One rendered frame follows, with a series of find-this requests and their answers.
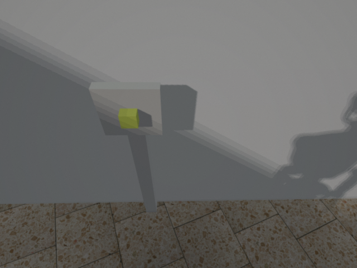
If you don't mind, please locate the button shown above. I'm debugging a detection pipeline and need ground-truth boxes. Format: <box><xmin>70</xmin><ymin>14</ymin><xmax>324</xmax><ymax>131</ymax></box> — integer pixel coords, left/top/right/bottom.
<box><xmin>118</xmin><ymin>108</ymin><xmax>139</xmax><ymax>128</ymax></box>

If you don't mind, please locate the panel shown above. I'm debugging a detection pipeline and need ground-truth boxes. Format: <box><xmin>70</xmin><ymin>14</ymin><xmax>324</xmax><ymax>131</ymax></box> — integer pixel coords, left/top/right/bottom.
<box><xmin>89</xmin><ymin>82</ymin><xmax>163</xmax><ymax>212</ymax></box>

